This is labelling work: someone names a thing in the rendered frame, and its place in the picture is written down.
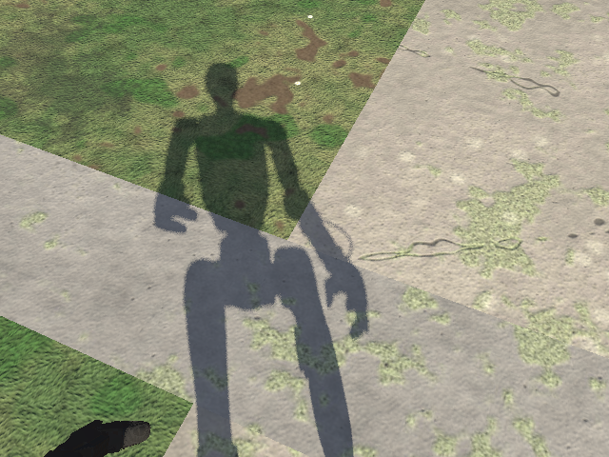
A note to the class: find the robot left hand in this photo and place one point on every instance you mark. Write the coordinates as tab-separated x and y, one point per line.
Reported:
97	439

